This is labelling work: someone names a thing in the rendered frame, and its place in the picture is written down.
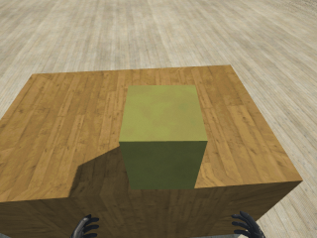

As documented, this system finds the pedestal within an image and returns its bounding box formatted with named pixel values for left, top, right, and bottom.
left=0, top=64, right=303, bottom=238

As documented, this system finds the robot left hand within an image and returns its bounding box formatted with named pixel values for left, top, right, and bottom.
left=69, top=214, right=99, bottom=238

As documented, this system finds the carton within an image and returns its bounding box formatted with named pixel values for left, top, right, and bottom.
left=119, top=84, right=208, bottom=189

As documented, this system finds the robot right hand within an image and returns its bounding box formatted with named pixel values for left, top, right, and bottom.
left=231, top=210, right=265, bottom=238

